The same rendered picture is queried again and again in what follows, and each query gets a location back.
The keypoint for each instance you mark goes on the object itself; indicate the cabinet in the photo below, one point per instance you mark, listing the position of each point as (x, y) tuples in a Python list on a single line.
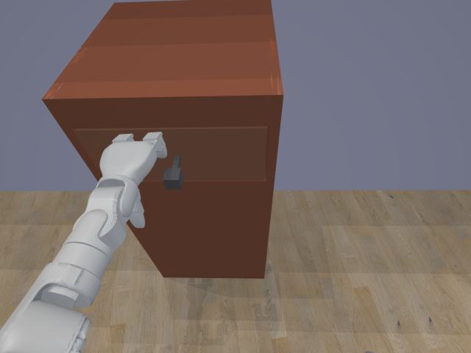
[(189, 63)]

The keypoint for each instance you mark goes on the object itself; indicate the robot left forearm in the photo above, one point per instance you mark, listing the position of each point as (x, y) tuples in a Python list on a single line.
[(73, 278)]

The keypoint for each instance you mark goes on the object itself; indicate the left robot hand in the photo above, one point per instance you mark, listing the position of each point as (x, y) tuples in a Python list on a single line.
[(134, 160)]

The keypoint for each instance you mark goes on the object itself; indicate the drawer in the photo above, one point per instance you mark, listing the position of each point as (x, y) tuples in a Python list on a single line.
[(207, 153)]

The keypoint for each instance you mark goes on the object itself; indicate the robot left upper arm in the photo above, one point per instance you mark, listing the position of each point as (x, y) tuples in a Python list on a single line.
[(45, 327)]

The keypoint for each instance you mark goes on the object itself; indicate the handle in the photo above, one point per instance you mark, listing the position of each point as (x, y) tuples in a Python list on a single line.
[(173, 177)]

